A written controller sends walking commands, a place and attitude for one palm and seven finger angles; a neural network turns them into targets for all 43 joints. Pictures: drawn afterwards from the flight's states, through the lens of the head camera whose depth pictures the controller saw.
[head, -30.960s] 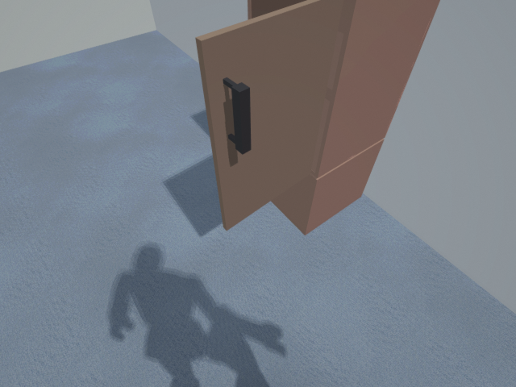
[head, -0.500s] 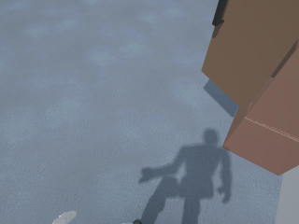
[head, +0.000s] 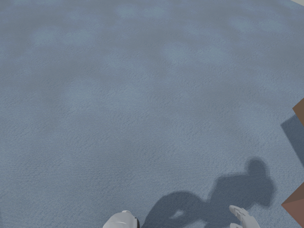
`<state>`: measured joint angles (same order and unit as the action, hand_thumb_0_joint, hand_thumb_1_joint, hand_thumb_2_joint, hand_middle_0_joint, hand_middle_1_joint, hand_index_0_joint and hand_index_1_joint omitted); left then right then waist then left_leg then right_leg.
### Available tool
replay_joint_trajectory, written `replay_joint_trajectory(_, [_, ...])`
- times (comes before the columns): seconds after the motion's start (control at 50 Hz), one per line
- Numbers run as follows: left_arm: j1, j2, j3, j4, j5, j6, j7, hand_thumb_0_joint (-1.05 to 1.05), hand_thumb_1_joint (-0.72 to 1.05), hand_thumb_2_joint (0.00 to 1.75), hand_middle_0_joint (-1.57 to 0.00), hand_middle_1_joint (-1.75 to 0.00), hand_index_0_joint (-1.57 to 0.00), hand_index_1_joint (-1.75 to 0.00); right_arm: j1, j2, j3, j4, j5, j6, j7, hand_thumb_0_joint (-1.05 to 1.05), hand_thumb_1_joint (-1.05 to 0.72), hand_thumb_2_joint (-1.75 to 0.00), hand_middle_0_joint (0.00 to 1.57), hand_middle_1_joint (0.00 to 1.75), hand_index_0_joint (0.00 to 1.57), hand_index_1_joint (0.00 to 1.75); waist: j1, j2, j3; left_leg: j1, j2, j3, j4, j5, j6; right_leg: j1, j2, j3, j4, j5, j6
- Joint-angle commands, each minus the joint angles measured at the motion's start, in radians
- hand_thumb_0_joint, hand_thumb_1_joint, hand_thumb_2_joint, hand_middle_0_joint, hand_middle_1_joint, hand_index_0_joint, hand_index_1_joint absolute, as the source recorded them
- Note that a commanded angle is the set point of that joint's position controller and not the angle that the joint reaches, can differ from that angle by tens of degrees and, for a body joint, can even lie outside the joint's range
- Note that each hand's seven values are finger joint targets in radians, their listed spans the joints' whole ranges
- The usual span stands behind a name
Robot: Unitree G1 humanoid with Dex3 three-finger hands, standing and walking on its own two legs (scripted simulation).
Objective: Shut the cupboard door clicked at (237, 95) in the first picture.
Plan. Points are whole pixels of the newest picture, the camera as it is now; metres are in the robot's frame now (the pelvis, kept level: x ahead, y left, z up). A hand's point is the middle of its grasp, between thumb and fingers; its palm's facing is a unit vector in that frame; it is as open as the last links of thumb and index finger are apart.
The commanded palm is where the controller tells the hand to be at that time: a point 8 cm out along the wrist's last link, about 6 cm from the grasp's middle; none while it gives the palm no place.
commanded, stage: walk to a spot facing it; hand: left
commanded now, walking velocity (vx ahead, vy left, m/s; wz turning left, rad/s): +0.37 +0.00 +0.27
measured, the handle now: out of the picture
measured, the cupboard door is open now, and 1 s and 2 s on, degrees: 61 61 61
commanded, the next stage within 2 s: turn to face it in 0.74 s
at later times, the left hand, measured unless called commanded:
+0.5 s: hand (113, 166) +0.30 +0.16 -0.13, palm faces +0.12 -0.97 -0.21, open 7.4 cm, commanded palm none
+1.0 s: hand (98, 166) +0.31 +0.22 -0.18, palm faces +0.38 -0.91 -0.17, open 7.4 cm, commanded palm none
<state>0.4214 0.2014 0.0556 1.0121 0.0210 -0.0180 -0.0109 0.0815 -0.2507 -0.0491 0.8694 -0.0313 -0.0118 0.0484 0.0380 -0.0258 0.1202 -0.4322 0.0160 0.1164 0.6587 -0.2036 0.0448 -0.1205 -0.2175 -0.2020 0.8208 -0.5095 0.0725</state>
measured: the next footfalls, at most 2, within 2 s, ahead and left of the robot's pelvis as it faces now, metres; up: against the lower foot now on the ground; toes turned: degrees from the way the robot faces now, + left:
right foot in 0.40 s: +0.31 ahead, -0.13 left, +0.00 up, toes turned -2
left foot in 0.90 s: +0.49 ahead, +0.16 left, +0.00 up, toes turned +25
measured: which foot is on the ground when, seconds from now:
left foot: down 0.00-0.40, up 0.42-0.88, down 0.90-1.00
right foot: up 0.00-0.38, down 0.40-0.88, up 0.90-1.00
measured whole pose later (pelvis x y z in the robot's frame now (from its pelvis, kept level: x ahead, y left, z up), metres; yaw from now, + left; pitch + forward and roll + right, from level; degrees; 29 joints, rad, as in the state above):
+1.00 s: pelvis +0.40 +0.07 +0.00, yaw +17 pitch -1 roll -2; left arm 0.36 0.17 0.04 1.04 0.01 0.00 0.03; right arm 0.08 -0.21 -0.02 0.91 -0.03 -0.04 0.00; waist 0.05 -0.03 0.11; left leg -0.42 0.02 0.15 0.68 -0.25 0.11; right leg -0.33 -0.11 -0.08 1.19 -0.53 0.02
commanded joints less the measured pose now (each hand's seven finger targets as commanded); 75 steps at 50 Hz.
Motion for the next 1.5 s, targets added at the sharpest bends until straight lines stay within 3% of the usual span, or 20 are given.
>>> replay_joint_trajectory(0.0, [-0.223, 0.12, 0.032, -0.2, -0.003, -0.037, 0.009, 0.0, 0.9, 0.9, -0.2, -0.3, -0.2, -0.3, 0.367, -0.255, -0.064, 0.051, 0.004, -0.018, -0.049, 0.0, -0.9, -0.9, 0.2, 0.3, 0.2, 0.3, -0.189, 0.101, -0.222, 0.531, 0.398, -0.522, -0.351, 0.004, 0.203, -0.601, 0.055, 0.162, 0.521, 0.003, -0.049])
replay_joint_trajectory(0.08, [-0.098, 0.064, 0.028, -0.113, 0.015, 0.0, -0.011, 0.0, 0.9, 0.9, -0.2, -0.3, -0.2, -0.3, 0.175, -0.111, -0.016, 0.023, 0.001, -0.043, -0.064, 0.0, -0.9, -0.9, 0.2, 0.3, 0.2, 0.3, -0.06, 0.17, -0.06, 0.196, 0.24, -0.301, -0.433, -0.073, 0.124, -0.449, 0.044, 0.168, 0.31, 0.188, -0.031])
replay_joint_trajectory(0.28, [-0.243, 0.063, 0.028, -0.16, 0.008, -0.007, -0.027, 0.0, 0.9, 0.9, -0.2, -0.3, -0.2, -0.3, 0.244, -0.087, -0.027, 0.1, 0.002, -0.05, -0.062, 0.0, -0.9, -0.9, 0.2, 0.3, 0.2, 0.3, -0.046, 0.102, -0.002, 0.187, 0.205, -0.247, -0.458, -0.113, 0.144, -0.3, 0.12, 0.119, -0.144, 0.375, -0.031])
replay_joint_trajectory(0.34, [-0.126, 0.097, 0.043, -0.124, 0.01, -0.025, -0.021, 0.0, 0.9, 0.9, -0.2, -0.3, -0.2, -0.3, 0.255, -0.079, -0.026, 0.126, 0.003, -0.048, -0.063, 0.0, -0.9, -0.9, 0.2, 0.3, 0.2, 0.3, 0.013, 0.071, -0.045, 0.168, 0.164, -0.216, -0.277, -0.012, 0.104, -0.078, 0.154, 0.116, -0.275, 0.349, -0.056])
replay_joint_trajectory(0.36, [0.003, 0.144, 0.056, -0.083, 0.016, -0.039, -0.016, 0.0, 0.9, 0.9, -0.2, -0.3, -0.2, -0.3, 0.265, -0.054, -0.022, 0.129, 0.011, -0.051, -0.06, 0.0, -0.9, -0.9, 0.2, 0.3, 0.2, 0.3, 0.066, -0.033, -0.108, 0.083, 0.091, -0.156, -0.05, 0.029, 0.07, 0.111, 0.106, 0.202, -0.345, 0.249, -0.085])
replay_joint_trajectory(0.38, [0.149, 0.242, 0.081, -0.037, 0.026, -0.05, -0.004, 0.0, 0.9, 0.9, -0.2, -0.3, -0.2, -0.3, 0.317, 0.012, -0.012, 0.116, 0.024, -0.057, -0.051, 0.0, -0.9, -0.9, 0.2, 0.3, 0.2, 0.3, 0.103, -0.312, -0.224, -0.105, -0.062, -0.051, 0.307, -0.22, 0.021, 0.314, -0.157, 0.565, -0.498, 0.108, -0.168])
replay_joint_trajectory(0.4, [0.166, 0.27, 0.078, -0.037, 0.01, -0.044, 0.004, 0.0, 0.9, 0.9, -0.2, -0.3, -0.2, -0.3, 0.305, 0.0, -0.013, 0.092, 0.018, -0.052, -0.051, 0.0, -0.9, -0.9, 0.2, 0.3, 0.2, 0.3, 0.087, -0.316, -0.23, -0.199, -0.061, -0.12, 0.54, -0.411, 0.023, 0.267, -0.272, 0.773, -0.641, -0.062, -0.223])
replay_joint_trajectory(0.48, [-0.088, 0.081, 0.034, -0.083, 0.007, -0.058, 0.019, 0.0, 0.9, 0.9, -0.2, -0.3, -0.2, -0.3, 0.253, 0.028, -0.015, 0.129, 0.005, -0.039, -0.043, 0.0, -0.9, -0.9, 0.2, 0.3, 0.2, 0.3, -0.027, -0.055, -0.09, -0.173, 0.079, -0.169, 0.593, -0.075, -0.005, -0.018, -0.151, 0.355, -0.634, 0.218, -0.184])
replay_joint_trajectory(0.54, [-0.052, 0.043, 0.022, -0.057, 0.008, -0.076, 0.02, 0.0, 0.9, 0.9, -0.2, -0.3, -0.2, -0.3, 0.269, 0.07, -0.008, 0.14, 0.005, -0.017, -0.032, 0.0, -0.9, -0.9, 0.2, 0.3, 0.2, 0.3, -0.049, -0.081, -0.08, -0.172, 0.078, -0.121, 0.507, -0.039, -0.032, -0.014, -0.104, 0.159, -0.614, 0.553, -0.167])
replay_joint_trajectory(0.8, [-0.017, 0.147, 0.042, -0.035, 0.006, -0.063, 0.028, 0.0, 0.9, 0.9, -0.2, -0.3, -0.2, -0.3, 0.061, 0.017, -0.006, 0.014, 0.006, -0.011, 0.0, 0.0, -0.9, -0.9, 0.2, 0.3, 0.2, 0.3, -0.06, -0.111, -0.067, -0.061, 0.016, 0.037, 0.043, -0.051, 0.011, 0.149, -0.161, -0.053, -0.398, 1.014, -0.145])
replay_joint_trajectory(0.84, [-0.026, 0.138, 0.037, -0.042, 0.0, -0.053, 0.03, 0.0, 0.9, 0.9, -0.2, -0.3, -0.2, -0.3, 0.282, -0.047, -0.022, 0.068, -0.004, -0.015, -0.013, 0.0, -0.9, -0.9, 0.2, 0.3, 0.2, 0.3, -0.162, -0.01, -0.185, 0.297, -0.004, -0.006, -0.102, 0.095, 0.029, -0.001, -0.098, -0.092, -0.084, 0.848, -0.102])
replay_joint_trajectory(0.86, [0.048, 0.088, 0.03, -0.05, -0.012, -0.042, 0.026, 0.0, 0.9, 0.9, -0.2, -0.3, -0.2, -0.3, 0.383, -0.155, -0.039, 0.086, -0.016, -0.023, -0.03, 0.0, -0.9, -0.9, 0.2, 0.3, 0.2, 0.3, -0.164, 0.24, -0.333, 0.555, 0.223, -0.31, -0.135, 0.325, 0.109, -0.221, 0.05, -0.092, 0.179, 0.348, -0.049])
replay_joint_trajectory(0.88, [0.037, 0.051, 0.003, -0.072, -0.016, -0.033, 0.03, 0.0, 0.9, 0.9, -0.2, -0.3, -0.2, -0.3, 0.442, -0.222, -0.049, 0.101, -0.001, -0.023, -0.052, 0.0, -0.9, -0.9, 0.2, 0.3, 0.2, 0.3, -0.178, 0.346, -0.413, 0.675, 0.423, -0.559, -0.238, 0.585, 0.212, -0.401, 0.165, 0.027, 0.434, -0.149, -0.038])
replay_joint_trajectory(0.92, [-0.036, 0.042, -0.002, -0.096, -0.011, -0.023, 0.048, 0.0, 0.9, 0.9, -0.2, -0.3, -0.2, -0.3, 0.316, -0.173, -0.028, 0.067, 0.003, -0.018, -0.067, 0.0, -0.9, -0.9, 0.2, 0.3, 0.2, 0.3, -0.117, 0.071, -0.259, 0.399, 0.435, -0.429, -0.296, 0.456, 0.197, -0.385, 0.12, 0.151, 0.521, -0.076, -0.078])
replay_joint_trajectory(0.98, [-0.022, 0.013, -0.002, -0.03, 0.004, 0.022, 0.038, 0.0, 0.9, 0.9, -0.2, -0.3, -0.2, -0.3, 0.131, -0.065, 0.011, 0.033, 0.002, -0.029, -0.078, 0.0, -0.9, -0.9, 0.2, 0.3, 0.2, 0.3, -0.044, 0.162, -0.099, 0.145, 0.337, -0.248, -0.398, 0.202, 0.091, -0.35, 0.08, 0.226, 0.387, 0.09, -0.06])
replay_joint_trajectory(1.18, [-0.141, 0.033, 0.051, -0.121, 0.009, 0.083, 0.003, 0.0, 0.9, 0.9, -0.2, -0.3, -0.2, -0.3, 0.104, -0.077, -0.023, 0.03, -0.001, -0.001, -0.085, 0.0, -0.9, -0.9, 0.2, 0.3, 0.2, 0.3, -0.033, 0.101, -0.085, 0.184, 0.36, -0.088, -0.454, -0.047, 0.108, -0.425, 0.12, 0.18, 0.206, 0.213, -0.021])
replay_joint_trajectory(1.42, [-0.177, 0.062, 0.044, -0.178, 0.011, 0.053, -0.003, 0.0, 0.9, 0.9, -0.2, -0.3, -0.2, -0.3, 0.173, -0.129, -0.048, 0.054, 0.003, 0.012, -0.072, 0.0, -0.9, -0.9, 0.2, 0.3, 0.2, 0.3, -0.037, 0.168, -0.176, 0.337, 0.364, 0.096, -0.132, 0.41, 0.029, -0.189, 0.187, 0.074, -0.256, 0.29, -0.069])
replay_joint_trajectory(1.44, [-0.126, 0.094, 0.05, -0.166, 0.012, 0.046, 0.0, 0.0, 0.9, 0.9, -0.2, -0.3, -0.2, -0.3, 0.167, -0.123, -0.048, 0.046, 0.009, 0.011, -0.069, 0.0, -0.9, -0.9, 0.2, 0.3, 0.2, 0.3, -0.005, 0.108, -0.206, 0.278, 0.324, 0.126, -0.021, 0.366, -0.013, -0.075, 0.157, 0.127, -0.358, 0.437, -0.094])
replay_joint_trajectory(1.46, [-0.071, 0.185, 0.065, -0.152, 0.021, 0.031, 0.011, 0.0, 0.9, 0.9, -0.2, -0.3, -0.2, -0.3, 0.163, -0.073, -0.041, 0.019, 0.019, 0.012, -0.064, 0.0, -0.9, -0.9, 0.2, 0.3, 0.2, 0.3, 0.02, -0.126, -0.243, 0.082, 0.206, 0.183, 0.175, 0.106, -0.077, 0.088, -0.027, 0.391, -0.426, 0.752, -0.176])
replay_joint_trajectory(1.48, [-0.019, 0.253, 0.076, -0.13, 0.012, 0.025, 0.02, 0.0, 0.9, 0.9, -0.2, -0.3, -0.2, -0.3, 0.096, -0.033, -0.025, -0.023, 0.02, 0.019, -0.063, 0.0, -0.9, -0.9, 0.2, 0.3, 0.2, 0.3, 0.051, -0.239, -0.206, -0.141, 0.068, 0.114, 0.381, -0.449, -0.115, 0.147, -0.178, 0.558, -0.423, 1.135, -0.301])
